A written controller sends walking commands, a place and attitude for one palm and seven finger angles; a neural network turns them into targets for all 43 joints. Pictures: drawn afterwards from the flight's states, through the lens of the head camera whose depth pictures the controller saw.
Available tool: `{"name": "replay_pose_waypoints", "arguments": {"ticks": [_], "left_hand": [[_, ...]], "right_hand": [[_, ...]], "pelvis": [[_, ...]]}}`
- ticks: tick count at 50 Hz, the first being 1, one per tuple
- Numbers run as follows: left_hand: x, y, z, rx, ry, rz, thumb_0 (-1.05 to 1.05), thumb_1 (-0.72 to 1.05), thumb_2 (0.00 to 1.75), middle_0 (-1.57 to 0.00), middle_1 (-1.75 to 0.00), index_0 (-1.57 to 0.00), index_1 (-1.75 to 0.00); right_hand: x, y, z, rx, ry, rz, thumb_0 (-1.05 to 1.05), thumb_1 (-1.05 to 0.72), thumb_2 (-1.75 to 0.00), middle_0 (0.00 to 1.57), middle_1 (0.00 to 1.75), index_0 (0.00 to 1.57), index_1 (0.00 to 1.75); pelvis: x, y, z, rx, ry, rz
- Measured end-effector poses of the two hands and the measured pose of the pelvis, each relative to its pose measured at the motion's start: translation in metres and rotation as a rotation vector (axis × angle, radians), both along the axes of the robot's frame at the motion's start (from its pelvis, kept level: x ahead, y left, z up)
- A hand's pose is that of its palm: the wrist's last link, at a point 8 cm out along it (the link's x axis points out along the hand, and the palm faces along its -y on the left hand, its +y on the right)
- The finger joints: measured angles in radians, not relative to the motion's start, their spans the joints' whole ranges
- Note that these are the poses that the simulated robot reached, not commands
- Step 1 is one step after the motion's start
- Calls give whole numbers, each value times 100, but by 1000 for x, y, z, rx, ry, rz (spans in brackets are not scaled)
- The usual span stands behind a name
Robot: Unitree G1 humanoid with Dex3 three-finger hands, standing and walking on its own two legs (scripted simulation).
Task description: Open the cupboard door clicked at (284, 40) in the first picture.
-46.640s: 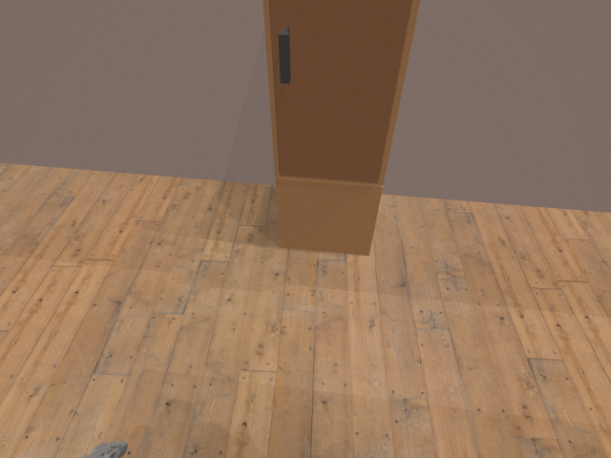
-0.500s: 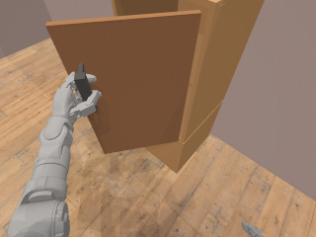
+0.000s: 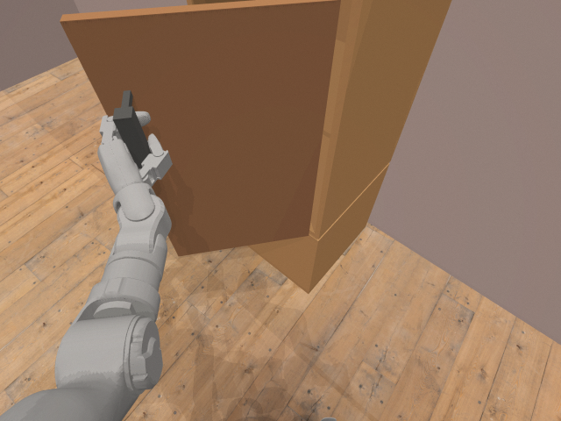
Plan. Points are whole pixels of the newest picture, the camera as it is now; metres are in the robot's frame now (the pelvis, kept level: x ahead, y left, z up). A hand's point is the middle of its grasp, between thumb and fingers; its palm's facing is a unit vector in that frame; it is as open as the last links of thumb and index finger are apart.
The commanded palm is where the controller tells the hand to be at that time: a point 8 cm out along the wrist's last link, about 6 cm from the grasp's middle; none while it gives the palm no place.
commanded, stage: pull the door open along its arc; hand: left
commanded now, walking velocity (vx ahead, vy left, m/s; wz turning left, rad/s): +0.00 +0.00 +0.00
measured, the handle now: (139, 136) +0.52 +0.20 +0.11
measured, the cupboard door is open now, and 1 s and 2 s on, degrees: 51 84 84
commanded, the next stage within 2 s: open thumb and fingers to let go in 0.76 s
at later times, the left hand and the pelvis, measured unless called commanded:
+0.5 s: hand (190, 223) +0.35 +0.11 +0.11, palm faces +0.30 -0.95 +0.05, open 6.5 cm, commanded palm +0.28 +0.16 +0.11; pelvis +0.03 +0.01 +0.02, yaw -2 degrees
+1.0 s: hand (218, 239) +0.32 +0.07 +0.11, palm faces +0.36 -0.93 -0.02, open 6.4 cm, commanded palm +0.27 +0.11 +0.11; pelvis +0.03 -0.02 +0.01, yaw +2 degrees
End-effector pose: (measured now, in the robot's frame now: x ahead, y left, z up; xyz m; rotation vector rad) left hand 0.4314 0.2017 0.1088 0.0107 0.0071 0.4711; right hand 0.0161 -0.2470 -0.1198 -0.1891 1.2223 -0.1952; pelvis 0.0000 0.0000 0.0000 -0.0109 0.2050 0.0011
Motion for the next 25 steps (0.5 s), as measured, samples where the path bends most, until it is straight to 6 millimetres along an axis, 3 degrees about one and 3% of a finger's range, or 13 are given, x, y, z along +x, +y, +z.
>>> {"name": "replay_pose_waypoints", "arguments": {"ticks": [6, 11, 16, 25], "left_hand": [[-6, 0, -1, -6, -14, -25, -1, 73, 80, -35, -135, -34, -135], [-22, -3, -2, -8, -34, -47, -1, 73, 78, -34, -135, -34, -134], [-51, -13, -3, -14, -45, -79, -1, 72, 76, -34, -135, -33, -132], [-118, -51, 1, -63, -18, -164, 2, 65, 69, -30, -133, -33, -131]], "right_hand": [[-10, -13, 6, -23, 2, -33, 1, -90, -90, 21, 30, 20, 30], [9, -16, 11, -17, -55, -30, 1, -90, -90, 20, 30, 20, 30], [54, -9, 16, 10, -163, 1, 1, -90, -90, 20, 30, 20, 30], [166, 23, 46, 73, -419, 104, 1, -90, -90, 20, 30, 20, 30]], "pelvis": [[3, -1, 3, 2, -9, -16], [10, 0, 7, 2, -25, -28], [18, 3, 11, 3, -53, -33], [35, 5, 16, 6, -125, -29]]}}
